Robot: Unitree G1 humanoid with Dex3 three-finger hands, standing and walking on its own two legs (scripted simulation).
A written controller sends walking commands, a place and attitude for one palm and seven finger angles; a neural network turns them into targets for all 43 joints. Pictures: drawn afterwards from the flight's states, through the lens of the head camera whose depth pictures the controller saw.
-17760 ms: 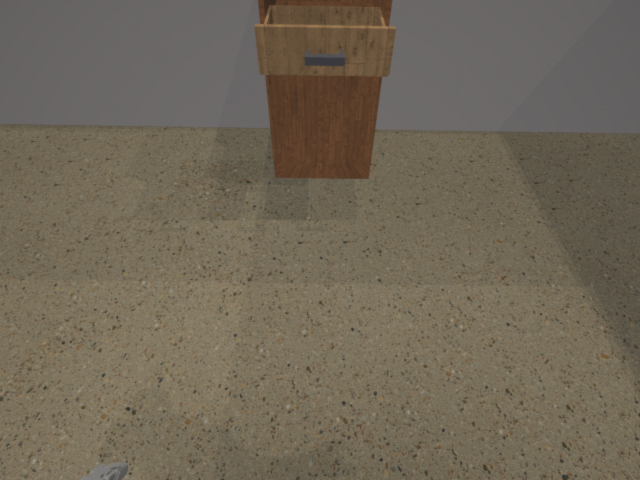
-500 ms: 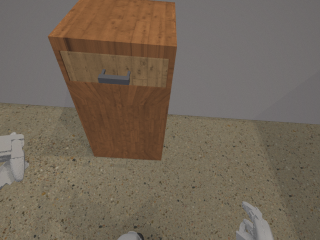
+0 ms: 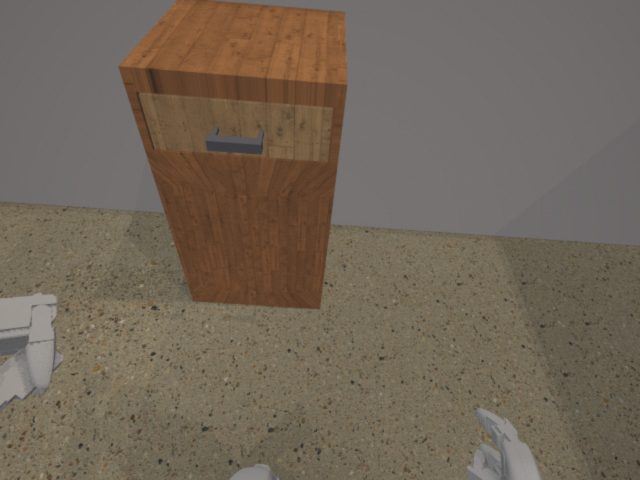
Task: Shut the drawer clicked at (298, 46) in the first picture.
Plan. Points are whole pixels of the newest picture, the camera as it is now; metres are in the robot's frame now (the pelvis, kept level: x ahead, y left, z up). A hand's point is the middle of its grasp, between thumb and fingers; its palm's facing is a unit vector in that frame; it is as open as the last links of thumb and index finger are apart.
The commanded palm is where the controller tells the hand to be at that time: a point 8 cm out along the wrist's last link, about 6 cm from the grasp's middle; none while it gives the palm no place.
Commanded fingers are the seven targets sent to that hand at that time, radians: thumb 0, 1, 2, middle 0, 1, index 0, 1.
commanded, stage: stop stepping back and stand still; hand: left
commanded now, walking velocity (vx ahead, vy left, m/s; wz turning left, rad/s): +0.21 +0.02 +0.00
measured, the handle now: (236, 138) +0.79 +0.24 -0.02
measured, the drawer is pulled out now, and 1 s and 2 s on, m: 0.00 0.00 0.00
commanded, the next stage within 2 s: let the arm hang, fingers relaxed in 0.74 s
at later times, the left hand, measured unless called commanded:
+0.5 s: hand (26, 377) +0.16 +0.26 +0.16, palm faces +0.42 -0.81 -0.41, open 3.3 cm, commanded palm +0.10 +0.29 +0.18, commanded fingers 0.00 0.90 0.90 -1.40 -1.60 -1.40 -1.60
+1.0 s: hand (112, 472) +0.14 +0.25 -0.06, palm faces +0.13 -0.91 -0.38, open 3.1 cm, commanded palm none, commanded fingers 0.00 0.90 0.90 -1.04 -1.21 -1.04 -1.21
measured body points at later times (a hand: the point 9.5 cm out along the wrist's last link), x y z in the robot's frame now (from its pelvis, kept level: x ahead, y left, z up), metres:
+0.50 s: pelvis -0.02 +0.01 +0.00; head -0.03 +0.02 +0.45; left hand +0.13 +0.30 +0.19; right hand +0.14 -0.22 -0.09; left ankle +0.00 +0.12 -0.73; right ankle -0.03 -0.10 -0.73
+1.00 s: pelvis -0.03 +0.01 +0.00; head -0.03 -0.01 +0.45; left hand +0.13 +0.30 -0.03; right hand +0.14 -0.23 -0.12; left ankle +0.00 +0.12 -0.73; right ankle -0.03 -0.10 -0.73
